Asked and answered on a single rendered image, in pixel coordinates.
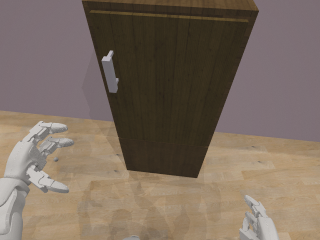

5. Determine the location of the robot right hand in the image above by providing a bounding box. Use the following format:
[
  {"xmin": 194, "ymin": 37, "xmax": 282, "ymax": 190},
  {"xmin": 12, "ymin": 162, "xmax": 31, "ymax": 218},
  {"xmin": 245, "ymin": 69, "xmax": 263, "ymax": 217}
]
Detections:
[{"xmin": 239, "ymin": 195, "xmax": 280, "ymax": 240}]

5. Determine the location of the robot left forearm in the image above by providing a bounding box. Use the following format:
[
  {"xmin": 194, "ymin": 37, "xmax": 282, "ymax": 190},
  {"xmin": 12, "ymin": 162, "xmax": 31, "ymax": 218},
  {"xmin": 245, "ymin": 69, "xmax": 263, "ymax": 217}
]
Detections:
[{"xmin": 0, "ymin": 177, "xmax": 30, "ymax": 240}]

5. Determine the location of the handle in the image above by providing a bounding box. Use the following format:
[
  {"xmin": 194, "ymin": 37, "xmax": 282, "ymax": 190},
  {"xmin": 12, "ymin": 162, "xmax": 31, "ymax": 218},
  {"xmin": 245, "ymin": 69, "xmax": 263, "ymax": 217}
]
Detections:
[{"xmin": 101, "ymin": 50, "xmax": 119, "ymax": 93}]

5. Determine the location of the cupboard door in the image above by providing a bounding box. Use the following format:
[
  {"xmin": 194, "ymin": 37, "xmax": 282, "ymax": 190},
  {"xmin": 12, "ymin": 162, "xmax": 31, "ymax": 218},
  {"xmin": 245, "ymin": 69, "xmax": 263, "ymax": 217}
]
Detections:
[{"xmin": 89, "ymin": 10, "xmax": 249, "ymax": 147}]

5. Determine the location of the robot left hand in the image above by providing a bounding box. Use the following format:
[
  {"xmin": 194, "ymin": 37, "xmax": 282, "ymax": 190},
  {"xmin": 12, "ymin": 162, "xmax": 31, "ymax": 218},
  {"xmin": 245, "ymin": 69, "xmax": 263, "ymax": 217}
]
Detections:
[{"xmin": 4, "ymin": 121, "xmax": 74, "ymax": 194}]

